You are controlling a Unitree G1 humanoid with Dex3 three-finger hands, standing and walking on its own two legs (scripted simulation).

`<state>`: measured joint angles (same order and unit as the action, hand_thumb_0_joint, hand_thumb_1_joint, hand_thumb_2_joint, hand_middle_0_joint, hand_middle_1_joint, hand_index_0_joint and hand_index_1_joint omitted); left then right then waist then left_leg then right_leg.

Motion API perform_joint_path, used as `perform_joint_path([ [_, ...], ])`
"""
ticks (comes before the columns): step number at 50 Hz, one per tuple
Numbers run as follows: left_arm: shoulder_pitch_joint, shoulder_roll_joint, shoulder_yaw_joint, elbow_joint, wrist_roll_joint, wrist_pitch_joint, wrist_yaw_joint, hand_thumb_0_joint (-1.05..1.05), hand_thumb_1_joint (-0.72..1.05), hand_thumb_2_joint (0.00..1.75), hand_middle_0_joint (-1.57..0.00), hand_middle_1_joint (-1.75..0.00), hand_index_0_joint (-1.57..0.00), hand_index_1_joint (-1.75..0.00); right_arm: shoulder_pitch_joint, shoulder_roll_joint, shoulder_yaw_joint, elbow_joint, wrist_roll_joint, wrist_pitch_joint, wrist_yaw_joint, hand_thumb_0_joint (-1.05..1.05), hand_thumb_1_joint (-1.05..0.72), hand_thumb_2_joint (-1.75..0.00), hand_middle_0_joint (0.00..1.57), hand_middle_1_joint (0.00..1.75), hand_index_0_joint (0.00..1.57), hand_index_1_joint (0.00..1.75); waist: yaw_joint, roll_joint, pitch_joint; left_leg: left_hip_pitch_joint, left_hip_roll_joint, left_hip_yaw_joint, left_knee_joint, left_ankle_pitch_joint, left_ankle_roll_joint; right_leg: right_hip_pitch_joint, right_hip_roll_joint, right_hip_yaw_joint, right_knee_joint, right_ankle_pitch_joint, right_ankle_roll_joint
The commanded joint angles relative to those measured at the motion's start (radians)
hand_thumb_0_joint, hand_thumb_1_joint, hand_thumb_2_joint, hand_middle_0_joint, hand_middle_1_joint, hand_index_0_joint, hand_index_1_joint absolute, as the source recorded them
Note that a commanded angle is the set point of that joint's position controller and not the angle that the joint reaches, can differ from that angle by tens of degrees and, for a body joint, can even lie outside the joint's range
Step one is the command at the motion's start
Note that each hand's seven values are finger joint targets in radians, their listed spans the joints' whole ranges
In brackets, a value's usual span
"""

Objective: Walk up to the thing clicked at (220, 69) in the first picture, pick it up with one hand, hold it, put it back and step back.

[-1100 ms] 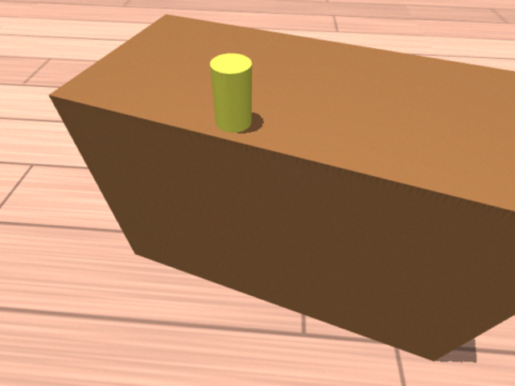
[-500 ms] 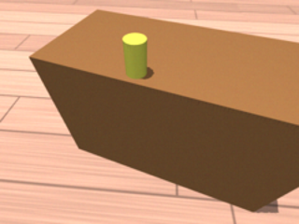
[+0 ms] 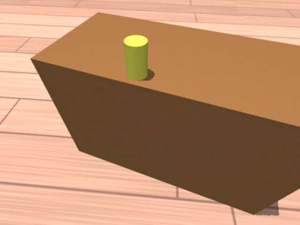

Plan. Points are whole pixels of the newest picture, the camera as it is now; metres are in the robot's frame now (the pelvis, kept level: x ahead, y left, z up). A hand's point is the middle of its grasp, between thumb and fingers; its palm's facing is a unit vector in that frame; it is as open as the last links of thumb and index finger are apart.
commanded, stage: stand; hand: left
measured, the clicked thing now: (136, 58) +0.67 +0.07 +0.09
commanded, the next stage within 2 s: walk up in 0.02 s
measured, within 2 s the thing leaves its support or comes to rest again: neither
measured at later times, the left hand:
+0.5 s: hand out of the picture +0.15 +0.24 -0.14, palm faces -0.15 -0.88 -0.45, open 7.3 cm
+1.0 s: hand (80, 165) +0.36 +0.27 -0.18, palm faces -0.32 -0.86 -0.40, open 7.3 cm
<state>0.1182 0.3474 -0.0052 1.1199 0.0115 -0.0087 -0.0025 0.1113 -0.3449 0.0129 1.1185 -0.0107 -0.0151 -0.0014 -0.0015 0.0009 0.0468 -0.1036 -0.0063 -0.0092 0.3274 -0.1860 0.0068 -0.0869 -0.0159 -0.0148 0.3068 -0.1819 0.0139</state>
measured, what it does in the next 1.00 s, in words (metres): walks ahead, turning right: right foot, then left foot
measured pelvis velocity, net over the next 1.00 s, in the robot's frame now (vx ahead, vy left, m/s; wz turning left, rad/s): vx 0.21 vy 0.03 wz -0.31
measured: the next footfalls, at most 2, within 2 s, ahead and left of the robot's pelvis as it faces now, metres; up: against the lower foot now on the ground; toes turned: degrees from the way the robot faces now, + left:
right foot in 0.30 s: +0.12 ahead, -0.16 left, +0.00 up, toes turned -10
left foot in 0.76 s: +0.34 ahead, +0.13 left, +0.00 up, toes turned -12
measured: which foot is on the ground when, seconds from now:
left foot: down 0.00-0.32, up 0.34-0.74, down 0.76-1.00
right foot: down 0.00-0.10, up 0.12-0.28, down 0.30-0.76, up 0.78-1.00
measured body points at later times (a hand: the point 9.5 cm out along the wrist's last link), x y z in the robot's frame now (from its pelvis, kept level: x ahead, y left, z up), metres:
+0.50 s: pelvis +0.09 -0.04 -0.01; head +0.10 -0.07 +0.44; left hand +0.16 +0.28 -0.11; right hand +0.10 -0.37 -0.15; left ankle +0.11 +0.10 -0.68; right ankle +0.08 -0.15 -0.75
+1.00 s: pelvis +0.21 +0.03 -0.03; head +0.26 +0.02 +0.41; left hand +0.38 +0.31 -0.15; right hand +0.23 -0.29 -0.14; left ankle +0.30 +0.14 -0.75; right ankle +0.16 -0.10 -0.71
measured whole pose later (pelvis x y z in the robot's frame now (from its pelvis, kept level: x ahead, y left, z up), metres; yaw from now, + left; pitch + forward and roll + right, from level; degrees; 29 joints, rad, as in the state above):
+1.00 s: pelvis +0.21 +0.03 -0.03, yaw -17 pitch -2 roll -1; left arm 0.25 0.43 0.03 0.82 -0.01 -0.01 0.02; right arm 0.16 -0.36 -0.03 0.77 -0.02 0.00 0.02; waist -0.01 -0.01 0.15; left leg -0.39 0.08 0.06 0.71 -0.29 0.00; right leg -0.42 0.01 0.02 0.98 -0.50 -0.02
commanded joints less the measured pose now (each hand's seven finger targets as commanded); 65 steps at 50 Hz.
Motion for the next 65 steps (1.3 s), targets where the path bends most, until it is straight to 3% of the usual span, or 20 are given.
perform_joint_path([
  [1, 0.057, 0.287, 0.089, -0.113, 0.007, -0.027, -0.003, 0.00, 0.90, 0.90, -0.20, -0.30, -0.20, -0.30, -0.007, -0.306, -0.106, -0.130, -0.022, -0.023, 0.008, 0.00, -0.90, -0.90, 0.20, 0.30, 0.20, 0.30, -0.003, 0.029, -0.092, 0.050, 0.066, -0.038, 0.060, -0.335, 0.057, -0.073, -0.061, 0.134, 0.012, -0.304, -0.075],
  [4, -0.026, 0.242, 0.094, -0.154, 0.018, -0.027, -0.017, 0.00, 0.90, 0.90, -0.20, -0.30, -0.20, -0.30, 0.090, -0.292, -0.126, -0.125, -0.028, -0.017, 0.024, 0.00, -0.90, -0.90, 0.20, 0.30, 0.20, 0.30, -0.074, 0.070, 0.074, 0.096, 0.155, -0.188, -0.050, -0.595, 0.124, -0.452, -0.014, 0.085, 0.151, -0.444, -0.063],
  [7, -0.028, 0.227, 0.093, -0.209, 0.016, -0.042, -0.018, 0.00, 0.90, 0.90, -0.20, -0.30, -0.20, -0.30, 0.105, -0.347, -0.158, -0.163, -0.033, -0.034, 0.020, 0.00, -0.90, -0.90, 0.20, 0.30, 0.20, 0.30, -0.083, 0.096, 0.104, 0.103, 0.411, -0.395, -0.192, -0.380, 0.267, -0.544, -0.049, 0.052, 0.512, -0.316, -0.041],
  [14, 0.314, 0.229, 0.120, -0.150, 0.007, -0.065, -0.026, 0.00, 0.90, 0.90, -0.20, -0.30, -0.20, -0.30, -0.093, -0.265, -0.143, -0.301, -0.037, -0.010, 0.045, 0.00, -0.90, -0.90, 0.20, 0.30, 0.20, 0.30, 0.098, 0.106, -0.028, -0.143, 0.171, 0.032, 0.174, -0.174, 0.127, 0.013, -0.017, -0.023, 0.145, 0.025, -0.022],
  [15, 0.425, 0.288, 0.148, -0.119, 0.009, -0.071, -0.009, 0.00, 0.90, 0.90, -0.20, -0.30, -0.20, -0.30, -0.049, -0.218, -0.127, -0.310, -0.034, -0.002, 0.048, 0.00, -0.90, -0.90, 0.20, 0.30, 0.20, 0.30, 0.132, -0.086, -0.078, -0.254, 0.087, 0.103, 0.424, -0.208, 0.093, 0.193, -0.004, 0.019, 0.089, 0.029, -0.017],
  [16, 0.480, 0.373, 0.181, -0.125, 0.020, -0.073, 0.012, 0.00, 0.90, 0.90, -0.20, -0.30, -0.20, -0.30, -0.011, -0.156, -0.105, -0.329, -0.032, 0.003, 0.052, 0.00, -0.90, -0.90, 0.20, 0.30, 0.20, 0.30, 0.154, -0.294, -0.042, -0.500, -0.007, 0.091, 0.650, -0.400, 0.042, 0.270, -0.148, 0.323, -0.014, -0.200, -0.050],
  [17, 0.369, 0.415, 0.181, -0.191, 0.024, -0.079, 0.023, 0.00, 0.90, 0.90, -0.20, -0.30, -0.20, -0.30, 0.084, -0.173, -0.107, -0.319, -0.026, 0.022, 0.053, 0.00, -0.90, -0.90, 0.20, 0.30, 0.20, 0.30, 0.072, -0.226, -0.045, -0.532, -0.012, -0.027, 0.766, -0.388, 0.005, 0.155, -0.340, 0.694, -0.166, -0.510, -0.119],
  [18, 0.279, 0.421, 0.172, -0.231, 0.017, -0.073, 0.021, 0.00, 0.90, 0.90, -0.20, -0.30, -0.20, -0.30, 0.100, -0.268, -0.132, -0.302, -0.034, 0.032, 0.050, 0.00, -0.90, -0.90, 0.20, 0.30, 0.20, 0.30, 0.041, -0.120, 0.033, -0.488, 0.049, -0.075, 0.788, -0.374, 0.006, 0.003, -0.388, 0.752, -0.194, -0.668, -0.226],
  [22, 0.229, 0.329, 0.147, -0.277, -0.010, -0.092, 0.024, 0.00, 0.90, 0.90, -0.20, -0.30, -0.20, -0.30, 0.166, -0.271, -0.136, -0.268, -0.027, 0.033, 0.060, 0.00, -0.90, -0.90, 0.20, 0.30, 0.20, 0.30, 0.002, -0.065, 0.078, -0.450, 0.134, -0.103, 0.774, -0.183, 0.004, -0.051, -0.245, 0.399, -0.080, -0.182, -0.190],
  [29, 0.319, 0.354, 0.145, -0.321, 0.000, -0.099, 0.043, 0.00, 0.90, 0.90, -0.20, -0.30, -0.20, -0.30, 0.087, -0.246, -0.151, -0.374, -0.050, 0.056, 0.078, 0.00, -0.90, -0.90, 0.20, 0.30, 0.20, 0.30, 0.028, -0.097, 0.092, -0.467, 0.138, -0.054, 0.639, -0.099, -0.037, -0.125, -0.205, 0.273, -0.007, 0.020, -0.217],
  [33, 0.284, 0.319, 0.121, -0.353, 0.010, -0.091, 0.047, 0.00, 0.90, 0.90, -0.20, -0.30, -0.20, -0.30, 0.063, -0.210, -0.139, -0.382, -0.031, 0.027, 0.057, 0.00, -0.90, -0.90, 0.20, 0.30, 0.20, 0.30, 0.029, -0.174, 0.044, -0.291, 0.101, 0.011, 0.431, -0.054, -0.015, -0.182, -0.143, 0.128, 0.162, 0.495, -0.181],
  [37, 0.254, 0.268, 0.098, -0.391, -0.009, -0.060, 0.053, 0.00, 0.90, 0.90, -0.20, -0.30, -0.20, -0.30, 0.215, -0.262, -0.164, -0.326, -0.022, -0.004, 0.032, 0.00, -0.90, -0.90, 0.20, 0.30, 0.20, 0.30, -0.058, -0.004, -0.079, 0.028, 0.042, 0.049, 0.150, 0.182, 0.039, -0.254, -0.047, 0.076, 0.556, 0.279, -0.103],
  [39, 0.365, 0.173, 0.061, -0.391, -0.029, -0.047, 0.064, 0.00, 0.90, 0.90, -0.20, -0.30, -0.20, -0.30, 0.226, -0.339, -0.178, -0.366, -0.024, -0.013, 0.013, 0.00, -0.90, -0.90, 0.20, 0.30, 0.20, 0.30, -0.029, 0.229, -0.171, 0.149, 0.401, -0.396, 0.118, 0.473, 0.188, -0.453, 0.106, 0.069, 0.856, -0.418, -0.034],
  [41, 0.341, 0.265, 0.075, -0.346, -0.025, -0.028, 0.073, 0.00, 0.90, 0.90, -0.20, -0.30, -0.20, -0.30, 0.117, -0.341, -0.176, -0.386, 0.007, 0.002, 0.010, 0.00, -0.90, -0.90, 0.20, 0.30, 0.20, 0.30, -0.018, 0.199, -0.162, -0.027, 0.441, -0.410, 0.105, 0.294, 0.306, -0.370, 0.010, 0.110, 0.945, -0.435, -0.045],
  [44, 0.300, 0.274, 0.097, -0.322, -0.029, -0.023, 0.048, 0.00, 0.90, 0.90, -0.20, -0.30, -0.20, -0.30, 0.072, -0.306, -0.151, -0.402, -0.002, 0.007, 0.002, 0.00, -0.90, -0.90, 0.20, 0.30, 0.20, 0.30, -0.007, 0.212, -0.048, -0.190, 0.274, -0.137, 0.143, 0.254, 0.201, -0.357, 0.010, 0.090, 0.861, -0.345, -0.050],
  [53, 0.270, 0.231, 0.121, -0.318, 0.013, -0.006, 0.020, 0.00, 0.90, 0.90, -0.20, -0.30, -0.20, -0.30, 0.048, -0.303, -0.131, -0.420, 0.012, 0.014, -0.009, 0.00, -0.90, -0.90, 0.20, 0.30, 0.20, 0.30, 0.039, 0.146, -0.114, -0.252, 0.316, -0.123, 0.324, 0.285, 0.172, -0.137, 0.046, -0.022, 0.366, -0.136, -0.063],
  [55, 0.239, 0.303, 0.145, -0.342, 0.032, -0.016, 0.022, 0.00, 0.90, 0.90, -0.20, -0.30, -0.20, -0.30, 0.066, -0.241, -0.110, -0.421, 0.021, 0.019, -0.011, 0.00, -0.90, -0.90, 0.20, 0.30, 0.20, 0.30, 0.040, -0.060, -0.096, -0.381, 0.208, -0.044, 0.495, 0.047, 0.075, -0.088, -0.088, 0.233, 0.193, -0.034, -0.131],
  [57, 0.138, 0.398, 0.150, -0.388, 0.032, -0.024, 0.017, 0.00, 0.90, 0.90, -0.20, -0.30, -0.20, -0.30, 0.007, -0.248, -0.116, -0.413, 0.018, 0.030, -0.035, 0.00, -0.90, -0.90, 0.20, 0.30, 0.20, 0.30, 0.046, -0.209, -0.042, -0.395, 0.043, -0.022, 0.774, -0.492, 0.019, -0.260, -0.372, 0.603, 0.120, 0.198, -0.347],
  [60, 0.098, 0.296, 0.126, -0.388, 0.022, -0.018, 0.021, 0.00, 0.90, 0.90, -0.20, -0.30, -0.20, -0.30, 0.050, -0.249, -0.116, -0.362, 0.031, 0.015, -0.029, 0.00, -0.90, -0.90, 0.20, 0.30, 0.20, 0.30, 0.009, -0.143, -0.019, -0.397, 0.034, -0.024, 0.778, -0.415, 0.025, -0.199, -0.222, 0.331, 0.233, 0.456, -0.279],
  [65, 0.134, 0.267, 0.117, -0.377, 0.024, -0.009, 0.023, 0.00, 0.90, 0.90, -0.20, -0.30, -0.20, -0.30, 0.081, -0.224, -0.093, -0.331, 0.020, -0.015, -0.031, 0.00, -0.90, -0.90, 0.20, 0.30, 0.20, 0.30, 0.038, -0.159, -0.132, -0.312, 0.026, 0.040, 0.444, -0.319, 0.005, -0.028, -0.156, 0.249, 0.319, 0.505, -0.231],
])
